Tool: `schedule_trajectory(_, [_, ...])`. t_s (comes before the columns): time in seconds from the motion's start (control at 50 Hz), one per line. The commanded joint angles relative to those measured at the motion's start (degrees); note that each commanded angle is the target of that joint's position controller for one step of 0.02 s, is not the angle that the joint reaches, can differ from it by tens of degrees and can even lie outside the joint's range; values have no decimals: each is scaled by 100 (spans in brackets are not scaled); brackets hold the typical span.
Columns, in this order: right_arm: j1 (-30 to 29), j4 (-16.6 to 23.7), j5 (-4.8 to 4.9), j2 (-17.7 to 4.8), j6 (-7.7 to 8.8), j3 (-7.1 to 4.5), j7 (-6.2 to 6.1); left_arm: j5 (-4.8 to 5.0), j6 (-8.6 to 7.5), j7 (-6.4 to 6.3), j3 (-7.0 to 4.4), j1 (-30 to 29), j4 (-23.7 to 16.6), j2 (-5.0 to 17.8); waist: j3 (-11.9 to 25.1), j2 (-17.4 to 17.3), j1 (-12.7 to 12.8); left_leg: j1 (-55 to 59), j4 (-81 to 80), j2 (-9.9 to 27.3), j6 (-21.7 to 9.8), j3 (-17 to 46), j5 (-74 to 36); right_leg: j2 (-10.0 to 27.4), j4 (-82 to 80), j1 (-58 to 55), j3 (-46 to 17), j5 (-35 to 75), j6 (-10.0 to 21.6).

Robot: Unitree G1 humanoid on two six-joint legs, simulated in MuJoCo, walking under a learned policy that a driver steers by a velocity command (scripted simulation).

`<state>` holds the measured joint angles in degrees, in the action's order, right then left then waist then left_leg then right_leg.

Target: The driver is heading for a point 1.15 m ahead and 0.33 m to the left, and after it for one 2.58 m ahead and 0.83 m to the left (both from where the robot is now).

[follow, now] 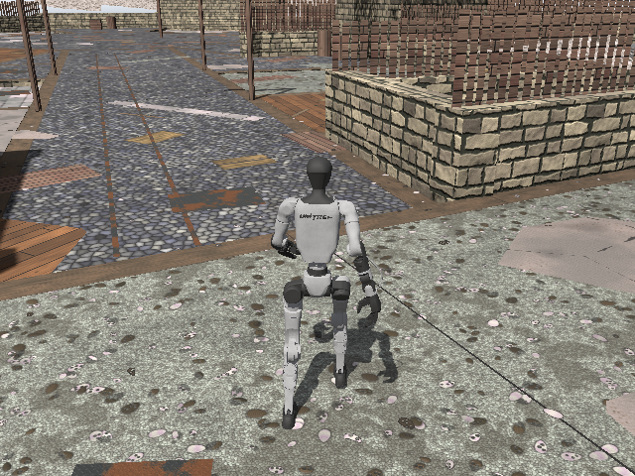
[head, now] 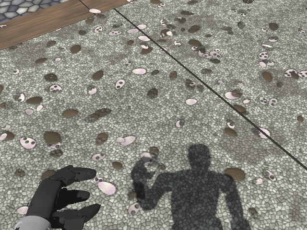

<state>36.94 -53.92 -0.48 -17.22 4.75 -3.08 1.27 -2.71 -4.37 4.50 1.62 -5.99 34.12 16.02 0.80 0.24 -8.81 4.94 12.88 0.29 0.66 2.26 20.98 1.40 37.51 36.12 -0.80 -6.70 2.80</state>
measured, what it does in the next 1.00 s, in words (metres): walks ahead, turning left: right foot, then left foot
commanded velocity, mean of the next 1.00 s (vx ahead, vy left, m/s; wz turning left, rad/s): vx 1.00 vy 0.00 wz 0.54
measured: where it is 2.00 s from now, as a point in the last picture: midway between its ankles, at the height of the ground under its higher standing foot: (55, 104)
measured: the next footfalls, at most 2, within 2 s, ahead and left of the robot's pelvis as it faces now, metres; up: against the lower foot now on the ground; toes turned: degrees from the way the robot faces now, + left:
right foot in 0.04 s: +0.21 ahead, -0.12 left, +0.00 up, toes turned +2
left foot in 0.46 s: +0.60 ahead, +0.16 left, +0.00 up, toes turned +26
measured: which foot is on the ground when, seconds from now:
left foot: down 0.00-0.04, up 0.06-0.44, down 0.46-0.92, up 0.94-1.00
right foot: up 0.00-0.02, down 0.04-0.46, up 0.48-0.88, down 0.90-1.00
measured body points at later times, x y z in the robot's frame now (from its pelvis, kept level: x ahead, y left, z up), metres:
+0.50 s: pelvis +0.46 +0.08 -0.04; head +0.48 +0.09 +0.41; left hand +0.35 +0.34 -0.17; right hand +0.74 -0.10 -0.12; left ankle +0.56 +0.14 -0.73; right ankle +0.23 -0.13 -0.63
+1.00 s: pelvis +0.90 +0.25 -0.01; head +0.92 +0.26 +0.44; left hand +0.85 +0.55 -0.12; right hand +1.11 +0.04 -0.13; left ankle +0.67 +0.22 -0.60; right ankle +1.01 +0.24 -0.73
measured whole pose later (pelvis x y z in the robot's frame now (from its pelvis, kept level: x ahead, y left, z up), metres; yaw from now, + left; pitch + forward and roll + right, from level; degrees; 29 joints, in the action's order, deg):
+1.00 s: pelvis +0.90 +0.25 -0.01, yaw +30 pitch +0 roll -2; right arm 17.6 -47.0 -2.6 -18.5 4.8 -2.0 0.0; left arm -1.0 -2.6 1.2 -2.6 13.9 42.9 18.0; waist -2.1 -1.6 0.7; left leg -11.1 72.5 -5.3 -3.7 2.6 17.2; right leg -6.6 33.2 24.1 3.0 -9.8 6.8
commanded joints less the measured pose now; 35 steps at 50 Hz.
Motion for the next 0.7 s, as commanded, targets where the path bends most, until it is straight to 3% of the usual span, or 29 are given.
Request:
schedule_trajectory(0.02, [-1014,614,67,-1261,155,-227,15,-43,-33,-227,-358,1834,364,873,444,-205,1707,-2071,1543,730,-804,387,-4785,-483,-426,-3761,347,-211,82])
schedule_trajectory(0.04, [-1047,637,84,-1152,162,-196,15,-137,-66,-358,-481,2647,529,1128,899,-182,2119,-3002,3112,434,-718,336,-3882,98,-403,-5033,-128,-639,163])
schedule_trajectory(0.06, [-1010,808,-1,-320,169,-29,-23,-273,-106,-477,-595,3543,591,1579,1680,975,2149,-3912,5293,16,-691,224,305,1868,-719,-5971,-2097,-2618,267])
schedule_trajectory(0.08, [-651,1085,269,-228,102,-6,-50,-195,-22,-521,-651,3367,492,1771,2218,1555,1787,-4754,6597,-246,-723,296,582,2754,-2125,-5843,-4702,-3827,640])
schedule_trajectory(0.1, [-1169,1064,137,-526,1,-63,-77,-87,-1,-530,-598,2752,502,1295,1102,779,1571,-5249,6776,171,-729,252,-97,2348,-2302,-5086,-4081,-3911,681])
schedule_trajectory(0.12, [-1516,1069,47,-477,-51,-55,-25,-18,-53,-511,-505,2398,509,848,405,474,1452,-5313,6501,358,-689,185,-470,2062,-2210,-4413,-3048,-2846,664])
schedule_trajectory(0.14, [-1574,1019,24,-378,-113,-47,21,-28,-99,-483,-474,2245,584,657,64,342,1250,-5130,6337,488,-607,180,-567,1809,-2315,-3881,-2347,-1841,612])
schedule_trajectory(0.18, [-1538,1003,-80,-159,-303,-35,110,63,-201,-479,-436,2263,770,458,-255,550,916,-4854,6108,686,-479,195,-536,1602,-2561,-3205,-1387,-962,513])
schedule_trajectory(0.22, [-2060,1240,-118,-38,-440,-22,172,174,-315,-446,-425,2366,984,319,-528,454,815,-5222,5944,808,-439,146,-652,1544,-2805,-3192,-692,-33,446])
schedule_trajectory(0.28, [-2758,1682,-111,38,-444,56,287,162,-407,-442,-425,2189,1107,276,-717,548,617,-5216,5173,827,-501,-81,-1529,1258,-3023,-2987,564,1169,267])
schedule_trajectory(0.34, [-3359,1875,-95,-26,-419,132,439,166,-426,-489,-480,2179,1187,551,-837,168,646,-4004,3420,453,-768,-874,-2493,896,-3326,-2737,1534,2008,62])
schedule_trajectory(0.38, [-3218,1805,-86,-174,-394,102,441,170,-385,-533,-556,2475,1221,936,-508,240,539,-3216,3095,-79,-957,-1316,-2454,974,-2606,-3299,1655,4758,20])
schedule_trajectory(0.4, [-2798,1692,-67,-335,-390,51,404,146,-297,-572,-623,2461,1174,1183,-189,427,276,-2785,3087,-300,-1044,-1389,-2098,1072,-1892,-3604,1639,5890,-13])
schedule_trajectory(0.42, [-1996,1485,-61,-555,-382,-40,354,105,-173,-605,-685,2318,1096,1386,278,535,-176,-1964,3106,-486,-1171,-1321,-1739,1191,-736,-3655,1585,6516,-2])
schedule_trajectory(0.44, [-869,1158,-79,-817,-386,-183,274,83,-54,-618,-722,2117,989,1485,824,496,-701,-717,2969,-598,-1352,-1101,-1425,1266,830,-3276,1437,6376,34])
schedule_trajectory(0.46, [-226,881,-74,-1119,-421,-347,130,33,-7,-560,-693,2164,1022,1322,1030,46,-840,500,2686,-564,-1506,-648,-1058,842,2880,-2305,1413,3816,-83])
schedule_trajectory(0.48, [-786,906,15,-1583,-499,-450,12,-56,-61,-453,-436,2165,828,357,390,-1448,-150,646,2552,271,-1684,881,-1448,-178,5291,-465,1253,-1918,-263])
schedule_trajectory(0.5, [-1093,1276,-130,-2200,-547,-564,5,87,-174,-447,-390,2670,106,514,1841,-1874,371,2268,1199,1349,-2893,4038,-588,-489,6284,1217,-41,-2299,-394])
schedule_trajectory(0.52, [-1191,1402,-93,-1872,-564,-558,-61,4,-311,-461,-379,2072,85,853,1507,-622,134,1853,209,1483,-2700,4641,547,-107,5831,1616,-473,-1682,-334])
schedule_trajectory(0.54, [-1342,1296,-75,-1526,-519,-478,-119,30,-357,-466,-369,1859,114,926,540,21,376,761,26,1335,-2427,4237,527,134,5143,1472,-467,-1328,-328])
schedule_trajectory(0.56, [-1510,1222,-54,-1340,-437,-418,-132,-46,-319,-485,-332,1740,129,823,129,398,655,-174,57,1089,-2250,3722,-11,339,4604,1061,-443,-1300,-376])
schedule_trajectory(0.58, [-1664,1263,-36,-1236,-340,-363,-156,-132,-204,-487,-296,1843,154,765,-80,468,875,-918,97,854,-2194,3223,-608,458,4222,632,-470,-1365,-456])
schedule_trajectory(0.62, [-1728,1226,8,-1008,-197,-263,-133,-174,58,-468,-261,1859,134,663,-336,470,1128,-2019,-54,488,-2172,2578,-1078,626,3437,78,-392,-1611,-637])
schedule_trajectory(0.66, [-1707,1235,31,-1026,-97,-270,-105,-142,127,-418,-190,1218,-168,510,-610,362,1031,-2614,-299,176,-2108,2143,-1392,655,2352,-114,-135,-1114,-729])
schedule_trajectory(0.7, [-1669,1170,47,-881,-26,-247,-84,-52,85,-310,-76,774,-303,237,-670,164,865,-2685,-442,-115,-1790,1498,-1861,609,1029,-515,118,378,-610])
Velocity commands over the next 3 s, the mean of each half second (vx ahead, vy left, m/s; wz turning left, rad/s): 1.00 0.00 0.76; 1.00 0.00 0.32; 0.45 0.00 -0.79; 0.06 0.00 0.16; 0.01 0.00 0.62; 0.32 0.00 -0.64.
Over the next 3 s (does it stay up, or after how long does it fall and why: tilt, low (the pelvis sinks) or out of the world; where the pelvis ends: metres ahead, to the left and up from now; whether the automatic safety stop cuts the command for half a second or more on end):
stays up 1.33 0.47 0.01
